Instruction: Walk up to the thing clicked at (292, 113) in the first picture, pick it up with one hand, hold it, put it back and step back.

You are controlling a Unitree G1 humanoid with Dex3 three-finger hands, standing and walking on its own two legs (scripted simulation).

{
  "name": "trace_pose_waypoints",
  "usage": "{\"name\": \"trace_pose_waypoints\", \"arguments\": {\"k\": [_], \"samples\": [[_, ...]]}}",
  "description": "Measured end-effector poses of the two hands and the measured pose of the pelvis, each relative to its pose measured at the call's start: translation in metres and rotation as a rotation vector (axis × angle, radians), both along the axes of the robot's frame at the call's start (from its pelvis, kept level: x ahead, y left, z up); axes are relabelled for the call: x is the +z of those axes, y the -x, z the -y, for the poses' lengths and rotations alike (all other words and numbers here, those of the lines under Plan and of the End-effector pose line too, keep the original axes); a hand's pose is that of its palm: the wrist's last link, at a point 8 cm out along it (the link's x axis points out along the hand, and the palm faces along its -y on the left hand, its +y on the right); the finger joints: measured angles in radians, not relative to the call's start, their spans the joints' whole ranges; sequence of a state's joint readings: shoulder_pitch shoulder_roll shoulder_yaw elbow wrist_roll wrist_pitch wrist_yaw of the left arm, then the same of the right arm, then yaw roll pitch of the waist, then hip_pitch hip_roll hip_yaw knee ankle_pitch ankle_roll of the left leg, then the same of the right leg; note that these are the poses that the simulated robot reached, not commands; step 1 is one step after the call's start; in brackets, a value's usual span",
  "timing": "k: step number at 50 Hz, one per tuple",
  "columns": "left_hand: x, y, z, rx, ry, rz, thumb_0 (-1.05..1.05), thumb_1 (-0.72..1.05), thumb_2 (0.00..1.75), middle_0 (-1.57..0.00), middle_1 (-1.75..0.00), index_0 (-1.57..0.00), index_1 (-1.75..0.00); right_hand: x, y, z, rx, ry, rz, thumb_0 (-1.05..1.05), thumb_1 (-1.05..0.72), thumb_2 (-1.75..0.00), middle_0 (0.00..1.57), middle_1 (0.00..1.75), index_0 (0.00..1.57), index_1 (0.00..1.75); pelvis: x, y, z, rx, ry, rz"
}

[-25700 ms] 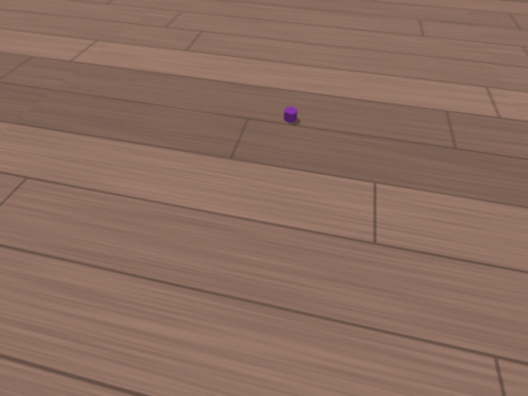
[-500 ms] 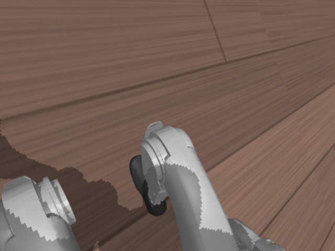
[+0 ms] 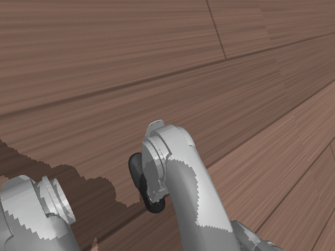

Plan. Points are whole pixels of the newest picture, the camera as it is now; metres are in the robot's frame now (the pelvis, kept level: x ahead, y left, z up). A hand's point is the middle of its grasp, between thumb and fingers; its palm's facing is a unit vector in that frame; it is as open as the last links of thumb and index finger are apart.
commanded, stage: close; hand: left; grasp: from above
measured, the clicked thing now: out of the picture +0.48 +0.31 -0.28
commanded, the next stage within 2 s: settle in 1.18 s
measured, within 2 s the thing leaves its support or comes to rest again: leaves its support in 1.56 s
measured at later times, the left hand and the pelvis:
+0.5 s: hand out of the picture +0.47 +0.30 -0.26, palm faces -0.43 -0.16 -0.89, open 12.4 cm; pelvis +0.00 +0.00 +0.00, yaw +0 degrees
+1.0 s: hand out of the picture +0.47 +0.31 -0.25, palm faces -0.44 -0.17 -0.88, open 10.3 cm; pelvis -0.01 +0.00 +0.00, yaw -1 degrees
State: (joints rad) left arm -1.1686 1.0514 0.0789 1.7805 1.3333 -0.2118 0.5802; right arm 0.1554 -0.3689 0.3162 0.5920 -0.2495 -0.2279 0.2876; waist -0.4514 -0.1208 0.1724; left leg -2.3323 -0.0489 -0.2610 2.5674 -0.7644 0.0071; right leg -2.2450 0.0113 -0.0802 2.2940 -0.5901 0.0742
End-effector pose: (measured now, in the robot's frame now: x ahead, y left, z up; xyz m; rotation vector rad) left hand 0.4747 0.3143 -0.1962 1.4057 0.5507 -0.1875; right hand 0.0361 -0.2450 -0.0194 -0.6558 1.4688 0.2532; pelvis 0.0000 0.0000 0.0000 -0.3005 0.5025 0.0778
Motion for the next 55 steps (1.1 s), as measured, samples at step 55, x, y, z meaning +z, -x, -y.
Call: {"name": "trace_pose_waypoints", "arguments": {"k": [55], "samples": [[0.001,-0.001,-0.003,-0.021,0.001,0.003,-0.01,-0.06,0.72,-0.37,-0.96,-0.52,-0.92,0.007,0.006,-0.006,0.008,0.021,0.001,0.00,-0.90,-0.90,0.20,0.30,0.20,0.30,0.003,0.005,-0.004,-0.006,0.012,0.007]]}}
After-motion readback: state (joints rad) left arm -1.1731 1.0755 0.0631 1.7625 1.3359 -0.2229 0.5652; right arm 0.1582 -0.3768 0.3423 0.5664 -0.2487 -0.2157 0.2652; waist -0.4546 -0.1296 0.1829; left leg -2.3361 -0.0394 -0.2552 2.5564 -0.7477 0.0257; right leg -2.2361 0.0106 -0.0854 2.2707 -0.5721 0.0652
